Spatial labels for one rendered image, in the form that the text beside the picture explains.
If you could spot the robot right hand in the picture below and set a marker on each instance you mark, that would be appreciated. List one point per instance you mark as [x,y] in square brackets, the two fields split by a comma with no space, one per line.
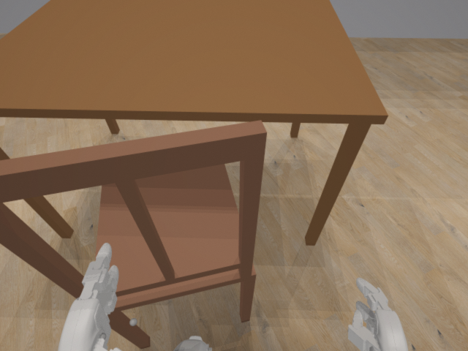
[383,331]

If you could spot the chair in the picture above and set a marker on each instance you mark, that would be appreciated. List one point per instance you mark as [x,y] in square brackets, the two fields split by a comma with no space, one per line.
[167,210]

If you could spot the robot left hand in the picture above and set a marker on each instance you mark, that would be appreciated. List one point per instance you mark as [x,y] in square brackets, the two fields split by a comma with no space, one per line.
[88,314]

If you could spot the table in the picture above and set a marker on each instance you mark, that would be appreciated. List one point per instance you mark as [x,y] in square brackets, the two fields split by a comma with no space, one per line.
[287,61]

